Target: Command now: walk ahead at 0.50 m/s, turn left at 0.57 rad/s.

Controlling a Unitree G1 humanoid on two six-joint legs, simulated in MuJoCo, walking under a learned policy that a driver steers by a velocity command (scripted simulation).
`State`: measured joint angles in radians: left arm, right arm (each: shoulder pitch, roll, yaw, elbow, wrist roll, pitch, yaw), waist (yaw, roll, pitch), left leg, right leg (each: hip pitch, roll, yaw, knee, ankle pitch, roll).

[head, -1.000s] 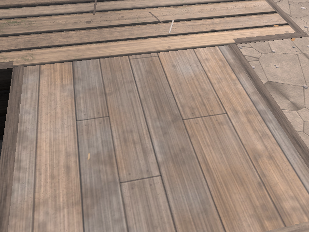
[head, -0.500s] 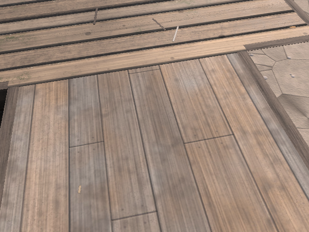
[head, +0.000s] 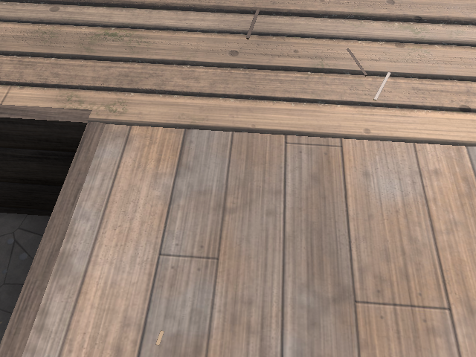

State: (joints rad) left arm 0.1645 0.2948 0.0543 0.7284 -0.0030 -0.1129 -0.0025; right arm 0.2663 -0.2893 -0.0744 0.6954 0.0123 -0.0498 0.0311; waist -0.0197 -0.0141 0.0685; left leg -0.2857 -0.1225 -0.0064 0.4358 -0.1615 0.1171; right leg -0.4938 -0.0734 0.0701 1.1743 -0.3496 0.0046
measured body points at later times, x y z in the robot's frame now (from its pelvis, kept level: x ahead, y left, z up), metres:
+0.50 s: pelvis +0.29 -0.07 +0.01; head +0.31 -0.08 +0.45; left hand +0.31 +0.22 -0.10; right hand +0.46 -0.31 -0.10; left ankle +0.26 +0.08 -0.66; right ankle +0.32 -0.16 -0.74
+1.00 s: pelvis +0.54 +0.02 +0.01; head +0.56 +0.03 +0.45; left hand +0.62 +0.31 -0.11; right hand +0.67 -0.24 -0.09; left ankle +0.55 +0.13 -0.74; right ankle +0.53 -0.12 -0.65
